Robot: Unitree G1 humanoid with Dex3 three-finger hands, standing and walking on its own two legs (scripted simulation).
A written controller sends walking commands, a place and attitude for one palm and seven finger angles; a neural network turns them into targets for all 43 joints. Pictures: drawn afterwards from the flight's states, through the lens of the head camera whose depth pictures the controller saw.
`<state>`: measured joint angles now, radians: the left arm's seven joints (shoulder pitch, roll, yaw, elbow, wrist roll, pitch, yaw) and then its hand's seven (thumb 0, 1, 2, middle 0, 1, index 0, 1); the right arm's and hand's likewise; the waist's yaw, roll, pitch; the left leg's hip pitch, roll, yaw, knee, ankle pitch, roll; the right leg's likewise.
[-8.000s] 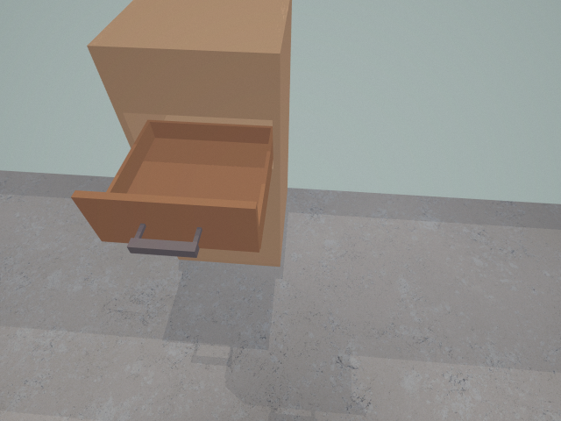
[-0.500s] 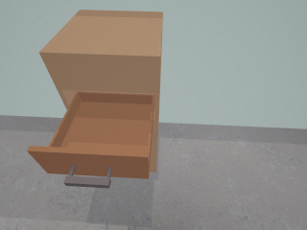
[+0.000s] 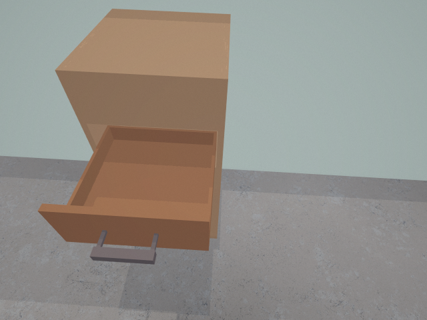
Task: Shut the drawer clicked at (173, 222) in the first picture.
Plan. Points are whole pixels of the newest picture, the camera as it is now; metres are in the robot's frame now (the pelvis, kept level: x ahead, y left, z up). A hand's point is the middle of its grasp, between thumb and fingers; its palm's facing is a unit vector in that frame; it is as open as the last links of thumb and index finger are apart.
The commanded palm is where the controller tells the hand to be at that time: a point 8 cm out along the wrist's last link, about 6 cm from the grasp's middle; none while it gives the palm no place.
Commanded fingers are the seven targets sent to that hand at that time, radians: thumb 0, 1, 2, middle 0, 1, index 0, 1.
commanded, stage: look again from close up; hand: left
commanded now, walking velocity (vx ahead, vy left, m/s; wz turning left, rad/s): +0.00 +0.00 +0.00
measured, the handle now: (126, 245) +0.30 +0.23 -0.13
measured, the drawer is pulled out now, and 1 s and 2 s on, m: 0.30 0.30 0.30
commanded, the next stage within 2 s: raise the hand and make a fist in 0.44 s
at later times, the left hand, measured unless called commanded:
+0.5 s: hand out of the picture -0.02 +0.15 -0.17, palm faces +0.02 -0.98 -0.17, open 7.4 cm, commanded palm none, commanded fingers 0.00 0.90 0.90 -0.20 -0.30 -0.20 -0.30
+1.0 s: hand out of the picture +0.12 +0.13 -0.07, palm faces +0.05 -1.00 -0.01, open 5.7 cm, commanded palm +0.10 +0.20 -0.06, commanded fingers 0.00 0.90 0.90 -0.68 -0.82 -0.68 -0.82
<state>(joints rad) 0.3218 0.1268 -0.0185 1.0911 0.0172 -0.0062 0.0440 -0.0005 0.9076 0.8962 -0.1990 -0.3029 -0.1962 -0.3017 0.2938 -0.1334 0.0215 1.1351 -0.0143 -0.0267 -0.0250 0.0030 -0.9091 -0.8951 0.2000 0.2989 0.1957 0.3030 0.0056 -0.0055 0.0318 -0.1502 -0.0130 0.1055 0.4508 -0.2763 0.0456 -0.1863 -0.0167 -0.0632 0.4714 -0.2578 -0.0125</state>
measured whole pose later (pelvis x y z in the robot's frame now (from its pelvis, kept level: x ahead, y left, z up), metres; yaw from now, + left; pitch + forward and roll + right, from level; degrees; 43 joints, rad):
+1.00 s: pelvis -0.04 -0.04 -0.09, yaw +2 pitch +12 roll +1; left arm 0.54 0.15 0.06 0.06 -0.17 -0.51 -0.23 0.01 0.91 0.90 -0.49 -0.62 -0.49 -0.62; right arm 0.10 -0.26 -0.09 0.44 0.02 -0.22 0.00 0.01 -0.91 -0.90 0.20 0.30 0.19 0.30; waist 0.02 -0.04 -0.14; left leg -0.82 0.03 0.05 1.14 -0.52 0.00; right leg -0.83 -0.02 -0.12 1.14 -0.52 -0.08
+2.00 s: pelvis -0.03 +0.01 -0.08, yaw +3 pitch +14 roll -4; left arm 0.63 0.23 0.13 -0.20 -0.24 -0.37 -0.27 0.01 0.90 0.90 -1.38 -1.58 -1.38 -1.58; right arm 0.18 -0.18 0.02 0.46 0.03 -0.19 -0.03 0.01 -0.90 -0.89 0.21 0.30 0.20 0.30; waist 0.02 0.03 -0.15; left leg -0.87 0.02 0.01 1.15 -0.54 0.05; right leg -0.82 -0.03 -0.15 1.07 -0.49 -0.02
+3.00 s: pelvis -0.03 +0.00 -0.11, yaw +2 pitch +19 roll -4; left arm 0.50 0.25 0.17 -0.08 -0.25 -0.43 -0.28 0.01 0.90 0.90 -1.40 -1.60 -1.39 -1.60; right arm 0.19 -0.21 0.00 0.51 0.02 -0.18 -0.03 0.01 -0.90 -0.89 0.20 0.30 0.20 0.30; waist -0.01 0.02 -0.17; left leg -1.03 0.03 0.00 1.29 -0.58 0.05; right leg -0.99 -0.02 -0.15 1.20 -0.53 -0.03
